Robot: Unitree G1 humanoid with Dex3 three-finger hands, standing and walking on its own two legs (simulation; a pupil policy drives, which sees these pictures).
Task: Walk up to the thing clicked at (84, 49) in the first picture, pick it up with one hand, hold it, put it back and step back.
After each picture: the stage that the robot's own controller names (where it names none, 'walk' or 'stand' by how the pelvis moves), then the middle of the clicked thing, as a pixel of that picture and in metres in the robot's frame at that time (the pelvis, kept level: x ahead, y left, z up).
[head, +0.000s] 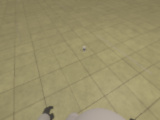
stand; (84, 48) +1.46 +0.15 -0.72
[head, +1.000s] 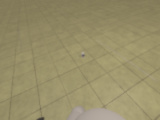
walk; (83, 54) +1.34 +0.28 -0.72
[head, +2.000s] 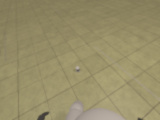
walk; (77, 69) +0.85 +0.29 -0.72
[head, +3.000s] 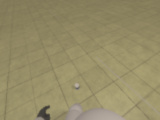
walk; (77, 86) +0.55 +0.23 -0.71
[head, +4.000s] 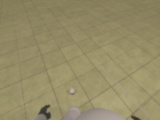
stand; (72, 91) +0.41 +0.22 -0.70
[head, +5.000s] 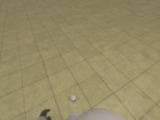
stand; (73, 99) +0.37 +0.20 -0.72
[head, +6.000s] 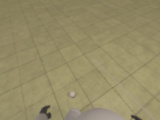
stand; (72, 95) +0.34 +0.22 -0.72
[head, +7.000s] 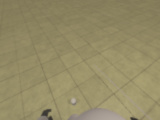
stand; (73, 101) +0.33 +0.21 -0.73
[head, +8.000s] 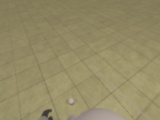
stand; (71, 101) +0.33 +0.22 -0.73
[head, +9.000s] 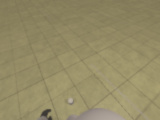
stand; (71, 101) +0.33 +0.23 -0.73
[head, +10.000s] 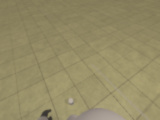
stand; (71, 101) +0.32 +0.23 -0.73
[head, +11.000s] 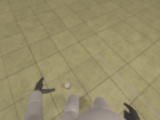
go down; (67, 86) +0.36 +0.23 -0.61
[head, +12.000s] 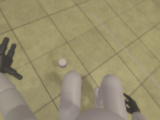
go down; (62, 63) +0.41 +0.24 -0.30
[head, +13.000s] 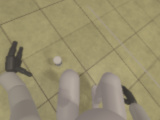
close in; (58, 61) +0.40 +0.26 -0.29
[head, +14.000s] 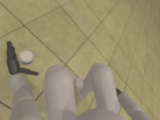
close in; (26, 58) +0.39 +0.29 -0.22
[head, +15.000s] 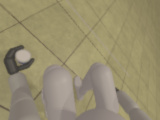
close; (23, 58) +0.39 +0.29 -0.22
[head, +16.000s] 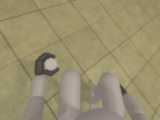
lift; (51, 65) +0.32 +0.28 -0.09
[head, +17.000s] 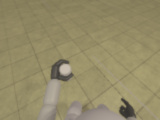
lift; (66, 73) +0.32 +0.17 +0.05
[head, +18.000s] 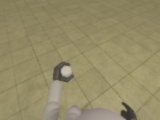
hold; (67, 74) +0.32 +0.17 +0.01
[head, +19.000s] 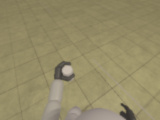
hold; (68, 73) +0.33 +0.17 +0.02
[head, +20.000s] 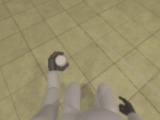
crouch; (62, 63) +0.40 +0.20 -0.06
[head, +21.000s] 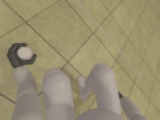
lower; (27, 55) +0.40 +0.28 -0.22
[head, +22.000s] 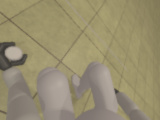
lower; (15, 55) +0.41 +0.30 -0.22
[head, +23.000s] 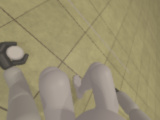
lower; (16, 55) +0.40 +0.31 -0.22
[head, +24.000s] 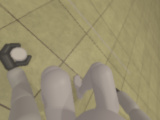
lower; (20, 56) +0.39 +0.30 -0.22
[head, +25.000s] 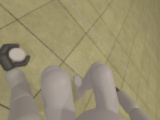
rest; (18, 56) +0.39 +0.31 -0.22
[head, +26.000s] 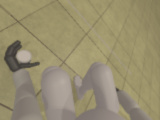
open; (24, 58) +0.39 +0.28 -0.22
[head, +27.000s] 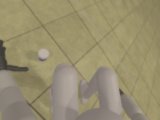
stand; (42, 55) +0.40 +0.27 -0.24
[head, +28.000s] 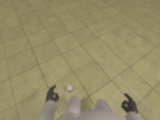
stand; (70, 89) +0.36 +0.20 -0.60
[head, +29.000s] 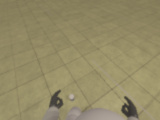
stand; (72, 97) +0.36 +0.21 -0.66
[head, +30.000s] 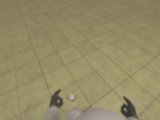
stand; (72, 98) +0.35 +0.20 -0.67
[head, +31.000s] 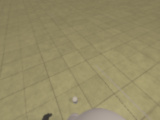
stand; (75, 100) +0.36 +0.20 -0.72
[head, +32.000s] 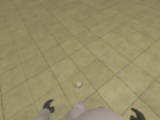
walk; (79, 85) +0.44 +0.16 -0.70
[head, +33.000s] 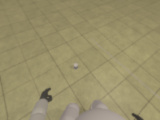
walk; (75, 66) +0.72 +0.19 -0.69
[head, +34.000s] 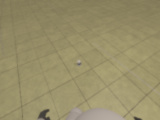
stand; (79, 63) +0.99 +0.24 -0.70
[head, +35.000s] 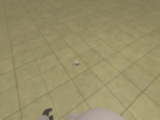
stand; (76, 63) +0.99 +0.25 -0.72
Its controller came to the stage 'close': yes
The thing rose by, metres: 0.73
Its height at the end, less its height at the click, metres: +0.00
